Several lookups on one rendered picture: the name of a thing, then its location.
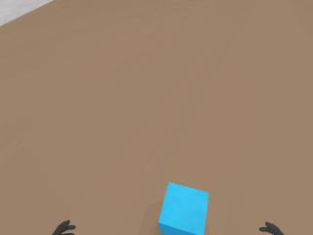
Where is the robot left hand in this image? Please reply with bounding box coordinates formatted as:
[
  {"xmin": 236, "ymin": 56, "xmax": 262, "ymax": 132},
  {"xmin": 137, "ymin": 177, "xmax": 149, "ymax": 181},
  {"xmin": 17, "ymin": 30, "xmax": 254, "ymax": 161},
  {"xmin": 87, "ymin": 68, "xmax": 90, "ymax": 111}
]
[{"xmin": 52, "ymin": 220, "xmax": 76, "ymax": 235}]

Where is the robot right hand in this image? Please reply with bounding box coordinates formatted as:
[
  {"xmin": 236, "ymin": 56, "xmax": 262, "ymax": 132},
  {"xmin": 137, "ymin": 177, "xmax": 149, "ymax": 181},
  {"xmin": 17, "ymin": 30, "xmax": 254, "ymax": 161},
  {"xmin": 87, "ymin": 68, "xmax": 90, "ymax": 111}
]
[{"xmin": 259, "ymin": 221, "xmax": 284, "ymax": 235}]

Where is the carton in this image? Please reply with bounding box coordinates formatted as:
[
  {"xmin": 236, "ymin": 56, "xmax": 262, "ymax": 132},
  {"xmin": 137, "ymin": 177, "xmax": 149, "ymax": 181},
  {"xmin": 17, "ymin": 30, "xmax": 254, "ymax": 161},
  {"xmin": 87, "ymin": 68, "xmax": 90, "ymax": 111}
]
[{"xmin": 158, "ymin": 182, "xmax": 209, "ymax": 235}]

